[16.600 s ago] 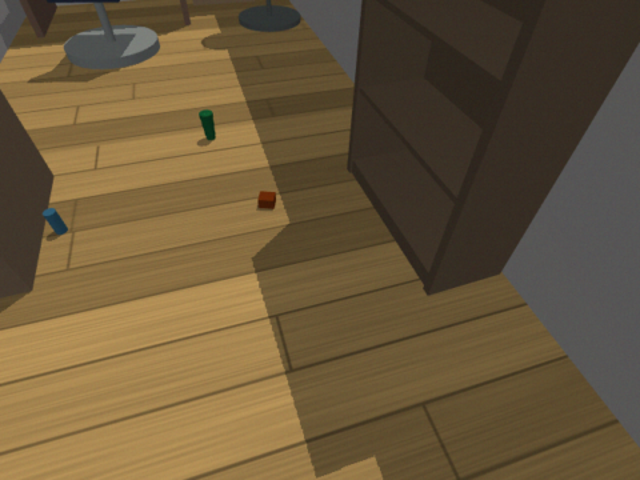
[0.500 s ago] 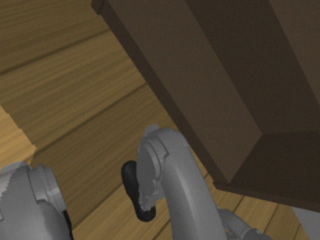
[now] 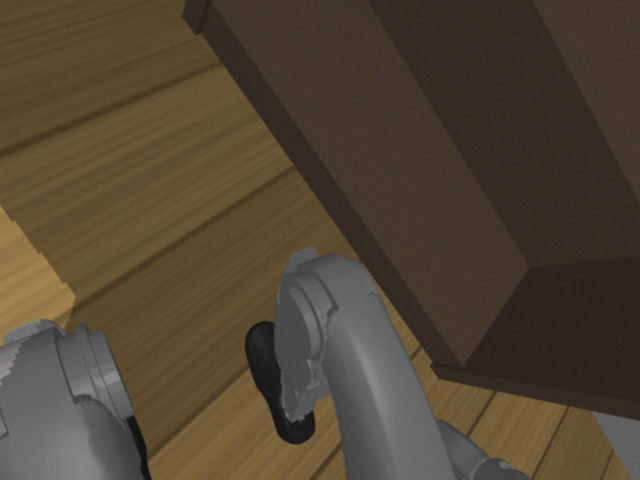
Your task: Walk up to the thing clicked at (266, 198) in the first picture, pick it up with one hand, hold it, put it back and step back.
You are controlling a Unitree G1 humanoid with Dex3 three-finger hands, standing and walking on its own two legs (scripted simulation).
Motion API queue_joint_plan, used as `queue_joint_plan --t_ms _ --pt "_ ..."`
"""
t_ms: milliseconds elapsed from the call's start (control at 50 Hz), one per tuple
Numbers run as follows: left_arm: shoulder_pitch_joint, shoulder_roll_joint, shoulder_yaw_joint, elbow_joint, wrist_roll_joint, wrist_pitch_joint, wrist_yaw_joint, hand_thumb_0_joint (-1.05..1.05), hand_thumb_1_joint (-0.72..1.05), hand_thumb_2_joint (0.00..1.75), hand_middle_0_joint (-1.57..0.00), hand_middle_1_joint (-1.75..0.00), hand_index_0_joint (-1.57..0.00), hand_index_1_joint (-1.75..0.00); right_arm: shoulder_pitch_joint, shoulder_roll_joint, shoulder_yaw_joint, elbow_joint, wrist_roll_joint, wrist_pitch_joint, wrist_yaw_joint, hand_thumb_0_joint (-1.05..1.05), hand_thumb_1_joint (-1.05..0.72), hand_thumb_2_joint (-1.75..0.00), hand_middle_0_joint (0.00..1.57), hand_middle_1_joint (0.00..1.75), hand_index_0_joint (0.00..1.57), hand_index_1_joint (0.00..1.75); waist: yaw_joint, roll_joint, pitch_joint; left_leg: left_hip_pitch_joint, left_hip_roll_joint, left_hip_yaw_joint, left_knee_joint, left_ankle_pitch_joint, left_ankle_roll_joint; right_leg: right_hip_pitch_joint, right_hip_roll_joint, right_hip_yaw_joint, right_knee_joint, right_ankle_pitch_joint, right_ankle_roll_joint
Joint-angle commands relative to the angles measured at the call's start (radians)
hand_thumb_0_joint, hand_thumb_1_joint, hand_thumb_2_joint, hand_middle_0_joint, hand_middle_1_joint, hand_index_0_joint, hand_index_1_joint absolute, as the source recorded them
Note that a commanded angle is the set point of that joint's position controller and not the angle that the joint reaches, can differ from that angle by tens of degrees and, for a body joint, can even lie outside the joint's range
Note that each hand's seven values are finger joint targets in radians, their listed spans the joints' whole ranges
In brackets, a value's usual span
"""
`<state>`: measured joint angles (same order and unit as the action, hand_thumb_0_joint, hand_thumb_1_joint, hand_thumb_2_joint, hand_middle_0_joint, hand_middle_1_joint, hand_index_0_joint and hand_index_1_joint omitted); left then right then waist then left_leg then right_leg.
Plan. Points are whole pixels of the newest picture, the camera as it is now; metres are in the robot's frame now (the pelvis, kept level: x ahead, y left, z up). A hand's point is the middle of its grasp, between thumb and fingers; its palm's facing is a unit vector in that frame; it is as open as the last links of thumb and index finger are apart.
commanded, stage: close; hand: left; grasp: from above
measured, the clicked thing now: out of the picture +0.44 +0.31 -0.27
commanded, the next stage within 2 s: settle in 0.22 s
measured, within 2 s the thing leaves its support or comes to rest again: leaves its support in 0.56 s
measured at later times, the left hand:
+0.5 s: hand out of the picture +0.43 +0.32 -0.25, palm faces -0.46 -0.11 -0.88, open 9.4 cm
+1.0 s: hand out of the picture +0.42 +0.32 -0.15, palm faces -0.44 -0.05 -0.90, open 9.2 cm
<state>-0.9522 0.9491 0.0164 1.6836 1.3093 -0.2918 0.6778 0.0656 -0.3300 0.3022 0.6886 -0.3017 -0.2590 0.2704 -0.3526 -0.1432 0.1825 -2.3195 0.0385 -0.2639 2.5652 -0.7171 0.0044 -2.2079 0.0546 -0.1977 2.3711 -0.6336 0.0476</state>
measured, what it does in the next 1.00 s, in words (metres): stands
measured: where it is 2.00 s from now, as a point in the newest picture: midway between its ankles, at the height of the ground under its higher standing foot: (215, 442)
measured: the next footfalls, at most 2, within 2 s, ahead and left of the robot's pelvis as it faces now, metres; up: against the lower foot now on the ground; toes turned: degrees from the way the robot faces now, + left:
none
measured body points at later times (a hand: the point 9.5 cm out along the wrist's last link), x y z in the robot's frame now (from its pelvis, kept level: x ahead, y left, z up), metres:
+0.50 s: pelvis +0.00 +0.00 +0.00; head +0.27 +0.13 +0.34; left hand +0.45 +0.32 -0.20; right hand +0.07 -0.25 -0.05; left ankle +0.07 +0.13 -0.27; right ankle +0.12 -0.11 -0.27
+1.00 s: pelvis +0.00 +0.00 +0.02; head +0.22 +0.10 +0.40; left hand +0.44 +0.32 -0.10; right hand +0.11 -0.26 -0.07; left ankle +0.07 +0.13 -0.27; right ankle +0.12 -0.11 -0.27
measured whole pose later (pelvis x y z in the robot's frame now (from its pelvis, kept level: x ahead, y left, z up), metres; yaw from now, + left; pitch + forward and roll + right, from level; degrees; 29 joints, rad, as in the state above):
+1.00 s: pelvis +0.00 +0.00 +0.02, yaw +4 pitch +31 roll -10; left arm -0.90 0.74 0.01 1.40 1.26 -0.20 0.41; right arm 0.14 -0.31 0.11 0.70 -0.16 -0.14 0.24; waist -0.26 -0.01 -0.03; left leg -2.33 0.02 -0.17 2.46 -0.69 0.00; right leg -2.24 0.02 -0.13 2.33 -0.65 0.03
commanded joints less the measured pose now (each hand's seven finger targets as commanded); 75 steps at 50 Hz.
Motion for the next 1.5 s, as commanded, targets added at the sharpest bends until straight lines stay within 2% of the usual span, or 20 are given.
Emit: queue_joint_plan --t_ms 0,60,160,340,420,460,520,600,640,700,720,760,860,920,960,1060,1140,1240,1300,1480 --pt "-0.242 0.169 0.007 -0.095 -0.014 0.023 0.050 0.00 0.44 0.41 -0.78 -0.43 -0.80 -0.41 0.168 -0.347 -0.114 0.013 0.014 -0.013 -0.018 0.00 -0.89 -0.90 0.20 0.30 0.20 0.30 -0.063 0.465 -0.601 0.424 0.016 0.093 -0.290 0.129 -0.001 0.313 0.048 -0.073 -0.220 0.148 -0.066" --pt "-0.236 0.170 0.006 -0.083 -0.016 0.040 0.041 0.00 0.47 0.41 -0.82 -0.38 -0.83 -0.37 0.163 -0.349 -0.115 0.007 0.020 -0.023 -0.010 0.00 -0.89 -0.90 0.20 0.30 0.20 0.30 -0.060 0.478 -0.600 0.438 0.018 0.082 -0.287 0.154 -0.003 0.286 0.042 -0.080 -0.199 0.172 -0.065" --pt "-0.235 0.204 0.052 -0.052 -0.025 0.050 0.032 0.00 0.53 0.40 -0.88 -0.36 -0.88 -0.35 0.181 -0.344 -0.104 0.008 0.026 -0.022 -0.003 0.00 -0.89 -0.90 0.20 0.30 0.20 0.30 -0.060 0.478 -0.599 0.436 0.015 0.090 -0.281 0.187 0.000 0.321 0.040 -0.077 -0.198 0.208 -0.063" --pt "-0.222 0.205 0.053 -0.070 -0.019 0.037 -0.019 0.00 0.55 0.48 -0.95 -0.42 -0.96 -0.41 0.185 -0.341 -0.111 -0.006 0.027 -0.012 -0.006 0.00 -0.91 -0.90 0.20 0.30 0.20 0.30 -0.057 0.496 -0.625 0.448 0.009 0.103 -0.274 0.200 0.000 0.335 0.042 -0.073 -0.193 0.220 -0.064" --pt "-0.242 0.257 0.099 -0.151 -0.022 0.027 -0.028 0.00 0.61 0.50 -1.00 -0.42 -1.01 -0.41 0.194 -0.346 -0.128 0.005 0.028 0.001 -0.012 0.00 -0.91 -0.90 0.20 0.30 0.20 0.30 -0.026 0.548 -0.684 0.479 0.009 0.103 -0.281 0.229 -0.007 0.336 0.040 -0.074 -0.187 0.228 -0.072" --pt "-0.242 0.247 0.109 -0.169 -0.011 0.024 -0.035 0.00 0.62 0.49 -1.00 -0.44 -1.01 -0.43 0.209 -0.338 -0.129 -0.002 0.026 0.002 -0.005 0.00 -0.91 -0.90 0.20 0.30 0.20 0.30 -0.033 0.556 -0.685 0.497 0.008 0.100 -0.273 0.247 -0.009 0.321 0.034 -0.081 -0.171 0.243 -0.073" --pt "-0.218 0.252 0.145 -0.255 -0.022 0.015 -0.037 0.00 0.66 0.52 -1.03 -0.44 -1.04 -0.43 0.213 -0.342 -0.163 0.003 0.036 0.012 -0.007 0.00 -0.91 -0.90 0.20 0.30 0.20 0.30 -0.002 0.606 -0.766 0.526 0.005 0.109 -0.287 0.267 -0.013 0.346 0.035 -0.073 -0.171 0.253 -0.079" --pt "-0.213 0.169 0.104 -0.284 -0.024 0.028 -0.072 0.00 0.70 0.52 -1.05 -0.46 -1.06 -0.45 0.226 -0.319 -0.192 0.007 0.046 0.018 0.002 0.00 -0.91 -0.90 0.20 0.30 0.20 0.30 -0.011 0.594 -0.734 0.480 -0.002 0.131 -0.283 0.235 -0.006 0.306 0.033 -0.062 -0.185 0.234 -0.076" --pt "-0.178 0.182 0.134 -0.341 -0.035 0.037 -0.086 0.00 0.70 0.55 -1.05 -0.48 -1.06 -0.47 0.251 -0.315 -0.218 0.018 0.060 0.030 -0.002 0.00 -0.91 -0.90 0.20 0.30 0.20 0.30 0.026 0.606 -0.805 0.504 -0.001 0.136 -0.294 0.256 -0.004 0.327 0.033 -0.046 -0.196 0.249 -0.078" --pt "-0.202 0.045 0.050 -0.384 -0.060 0.046 -0.123 0.00 0.74 0.57 -1.08 -0.49 -1.09 -0.48 0.237 -0.293 -0.237 0.011 0.082 0.038 0.002 0.00 -0.91 -0.90 0.20 0.30 0.20 0.30 0.026 0.594 -0.817 0.509 -0.005 0.132 -0.319 0.241 -0.006 0.278 0.027 -0.050 -0.200 0.235 -0.082" --pt "-0.210 0.054 0.040 -0.385 -0.061 0.049 -0.134 0.00 0.72 0.55 -1.06 -0.48 -1.07 -0.47 0.242 -0.284 -0.239 0.029 0.094 0.044 0.002 0.00 -0.91 -0.90 0.20 0.30 0.20 0.30 0.035 0.577 -0.791 0.484 -0.005 0.132 -0.324 0.207 -0.001 0.261 0.028 -0.041 -0.206 0.206 -0.083" --pt "-0.191 0.087 0.076 -0.390 -0.052 0.066 -0.153 0.00 0.73 0.59 -1.07 -0.49 -1.08 -0.48 0.260 -0.299 -0.265 0.014 0.112 0.059 -0.010 0.00 -0.91 -0.90 0.20 0.30 0.20 0.30 0.051 0.556 -0.814 0.483 -0.012 0.134 -0.341 0.209 0.001 0.253 0.020 -0.034 -0.213 0.201 -0.085" --pt "-0.232 -0.005 0.019 -0.388 -0.053 0.084 -0.215 0.00 0.72 0.56 -1.08 -0.45 -1.08 -0.45 0.254 -0.267 -0.277 0.008 0.142 0.093 -0.024 0.00 -0.91 -0.90 0.20 0.30 0.20 0.30 0.051 0.486 -0.767 0.451 -0.022 0.141 -0.374 0.157 0.011 0.208 0.013 -0.014 -0.239 0.155 -0.087" --pt "-0.250 0.015 0.041 -0.417 -0.063 0.086 -0.241 0.00 0.70 0.58 -1.07 -0.45 -1.07 -0.46 0.255 -0.258 -0.281 -0.005 0.148 0.113 -0.038 0.00 -0.91 -0.90 0.20 0.30 0.20 0.30 0.067 0.451 -0.807 0.434 -0.032 0.160 -0.380 0.148 0.020 0.256 0.007 0.006 -0.264 0.137 -0.084" --pt "-0.261 -0.018 0.013 -0.421 -0.071 0.083 -0.264 0.00 0.65 0.57 -1.04 -0.45 -1.04 -0.46 0.264 -0.242 -0.282 0.009 0.157 0.127 -0.048 0.00 -0.91 -0.91 0.20 0.30 0.20 0.30 0.070 0.438 -0.809 0.426 -0.036 0.173 -0.377 0.150 0.022 0.262 0.006 0.020 -0.272 0.130 -0.087" --pt "-0.262 0.019 0.033 -0.423 -0.059 0.067 -0.299 0.00 0.62 0.56 -1.02 -0.45 -1.02 -0.46 0.267 -0.237 -0.290 -0.012 0.161 0.157 -0.080 0.00 -0.91 -0.91 0.20 0.30 0.20 0.30 0.078 0.371 -0.815 0.391 -0.049 0.197 -0.373 0.141 0.029 0.305 0.002 0.045 -0.311 0.092 -0.089" --pt "-0.294 0.051 0.048 -0.496 -0.069 0.048 -0.316 0.00 0.62 0.54 -1.01 -0.47 -1.01 -0.46 0.272 -0.218 -0.296 -0.010 0.163 0.177 -0.103 0.00 -0.91 -0.91 0.20 0.30 0.20 0.30 0.098 0.401 -0.878 0.422 -0.048 0.208 -0.382 0.158 0.026 0.347 0.000 0.070 -0.322 0.090 -0.090" --pt "-0.293 0.019 0.038 -0.552 -0.064 0.039 -0.328 0.00 0.69 0.56 -1.07 -0.53 -1.08 -0.52 0.297 -0.216 -0.316 -0.012 0.172 0.198 -0.121 0.00 -0.94 -0.92 0.20 0.30 0.20 0.30 0.108 0.435 -0.933 0.503 -0.048 0.209 -0.414 0.194 0.021 0.339 -0.007 0.055 -0.325 0.143 -0.093" --pt "-0.257 0.006 0.036 -0.542 -0.072 0.052 -0.338 0.00 0.63 0.58 -1.01 -0.49 -1.02 -0.48 0.313 -0.215 -0.329 -0.006 0.178 0.205 -0.128 0.00 -0.92 -0.91 0.20 0.30 0.20 0.30 0.123 0.450 -0.934 0.535 -0.049 0.215 -0.443 0.198 0.019 0.340 -0.013 0.053 -0.336 0.154 -0.095" --pt "-0.194 -0.023 0.027 -0.705 -0.144 0.094 -0.461 0.00 0.62 0.66 -1.00 -0.53 -1.01 -0.52 0.317 -0.199 -0.375 -0.022 0.226 0.248 -0.152 0.00 -0.92 -0.91 0.20 0.30 0.20 0.30 0.171 0.451 -0.989 0.627 -0.048 0.203 -0.574 0.164 0.024 0.360 -0.027 0.071 -0.388 0.150 -0.091"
